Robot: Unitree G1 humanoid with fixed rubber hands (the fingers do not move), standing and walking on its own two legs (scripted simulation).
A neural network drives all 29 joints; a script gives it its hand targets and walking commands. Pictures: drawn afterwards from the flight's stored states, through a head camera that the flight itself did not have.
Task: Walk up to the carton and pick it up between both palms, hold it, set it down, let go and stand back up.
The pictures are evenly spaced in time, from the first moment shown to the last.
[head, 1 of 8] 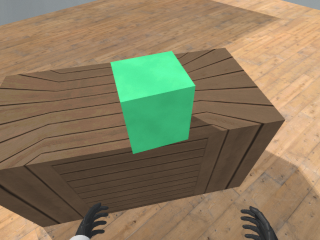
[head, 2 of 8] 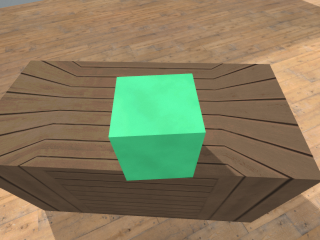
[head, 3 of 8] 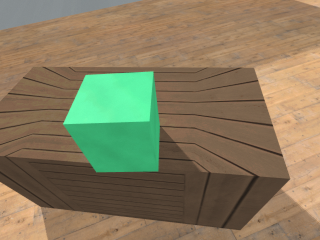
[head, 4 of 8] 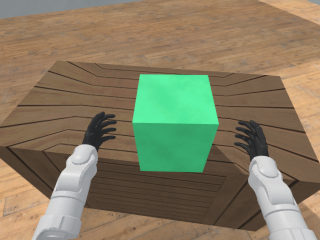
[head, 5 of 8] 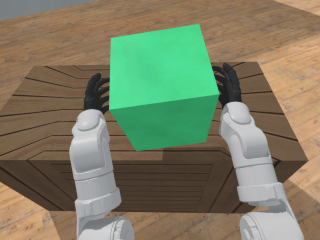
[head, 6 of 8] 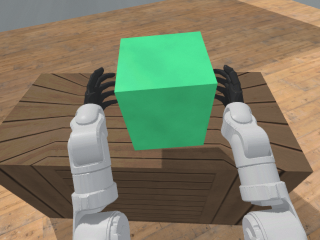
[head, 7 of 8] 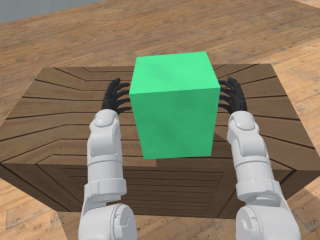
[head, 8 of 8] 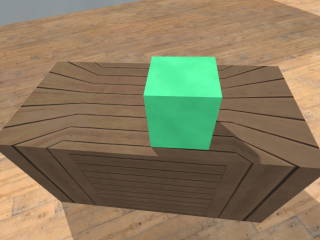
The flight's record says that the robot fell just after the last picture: no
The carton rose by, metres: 0.19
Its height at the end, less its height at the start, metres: +0.00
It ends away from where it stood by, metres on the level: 0.07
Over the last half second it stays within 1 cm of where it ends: yes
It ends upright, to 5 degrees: yes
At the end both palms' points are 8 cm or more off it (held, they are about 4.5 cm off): yes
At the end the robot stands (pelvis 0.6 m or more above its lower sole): yes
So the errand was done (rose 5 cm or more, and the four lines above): yes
